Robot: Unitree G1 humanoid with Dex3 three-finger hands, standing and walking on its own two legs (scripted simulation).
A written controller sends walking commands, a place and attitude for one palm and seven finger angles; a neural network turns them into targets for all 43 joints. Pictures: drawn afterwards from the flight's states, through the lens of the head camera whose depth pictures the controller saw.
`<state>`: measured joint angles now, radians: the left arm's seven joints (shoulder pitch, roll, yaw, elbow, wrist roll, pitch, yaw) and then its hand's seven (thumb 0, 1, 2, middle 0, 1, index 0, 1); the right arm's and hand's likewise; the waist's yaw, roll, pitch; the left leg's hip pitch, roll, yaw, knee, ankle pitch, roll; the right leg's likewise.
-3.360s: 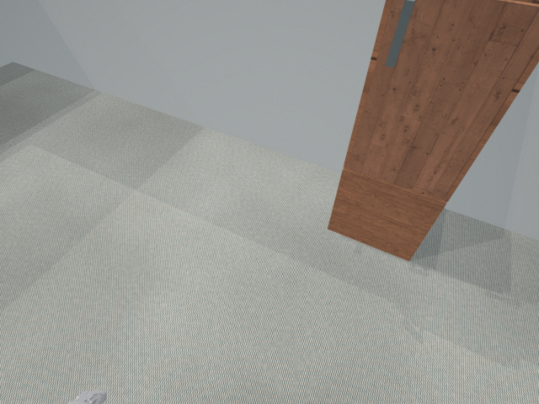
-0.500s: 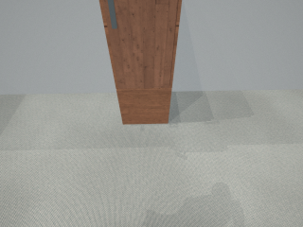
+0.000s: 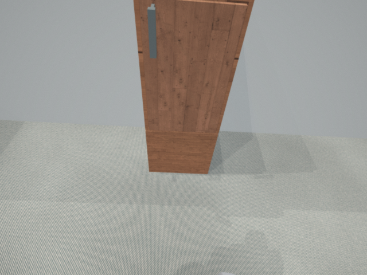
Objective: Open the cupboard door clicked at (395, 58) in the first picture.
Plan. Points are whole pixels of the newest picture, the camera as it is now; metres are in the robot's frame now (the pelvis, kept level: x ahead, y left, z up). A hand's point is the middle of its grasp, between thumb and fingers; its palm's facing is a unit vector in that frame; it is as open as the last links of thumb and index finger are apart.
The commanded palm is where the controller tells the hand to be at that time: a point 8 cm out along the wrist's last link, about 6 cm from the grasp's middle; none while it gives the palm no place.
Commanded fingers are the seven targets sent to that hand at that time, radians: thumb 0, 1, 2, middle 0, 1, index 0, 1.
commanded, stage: take the last steps up to it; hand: left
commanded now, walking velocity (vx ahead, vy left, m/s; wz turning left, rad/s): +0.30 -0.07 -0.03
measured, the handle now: (153, 31) +0.80 +0.16 +0.16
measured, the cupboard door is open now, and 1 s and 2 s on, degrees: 0 0 0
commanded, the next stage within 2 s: come to a stop and stand still in 0.42 s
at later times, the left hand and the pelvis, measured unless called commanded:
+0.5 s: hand (142, 254) +0.20 +0.11 -0.16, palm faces +0.09 -0.97 -0.22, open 7.2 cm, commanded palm none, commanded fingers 0.00 0.90 0.90 -0.20 -0.30 -0.20 -0.30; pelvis +0.19 -0.07 +0.01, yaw +3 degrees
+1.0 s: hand (142, 223) +0.29 +0.13 -0.17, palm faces +0.09 -0.95 -0.31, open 7.4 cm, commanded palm none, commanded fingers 0.00 0.90 0.90 -0.20 -0.30 -0.20 -0.30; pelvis +0.24 -0.08 -0.02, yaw +1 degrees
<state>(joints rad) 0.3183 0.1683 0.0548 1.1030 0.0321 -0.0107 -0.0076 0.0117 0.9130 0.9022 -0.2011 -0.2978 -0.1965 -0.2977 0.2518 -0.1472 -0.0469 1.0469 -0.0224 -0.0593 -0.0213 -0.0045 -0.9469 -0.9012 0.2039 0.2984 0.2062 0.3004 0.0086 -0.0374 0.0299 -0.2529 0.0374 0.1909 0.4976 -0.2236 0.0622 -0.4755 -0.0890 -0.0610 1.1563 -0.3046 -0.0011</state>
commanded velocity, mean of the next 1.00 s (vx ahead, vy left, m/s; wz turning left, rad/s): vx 0.02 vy -0.01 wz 0.00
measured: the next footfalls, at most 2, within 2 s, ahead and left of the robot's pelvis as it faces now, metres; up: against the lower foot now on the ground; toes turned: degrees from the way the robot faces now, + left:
right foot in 0.30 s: +0.22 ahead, -0.17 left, +0.00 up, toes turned -8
left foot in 0.64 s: +0.36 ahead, +0.07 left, +0.00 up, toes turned +9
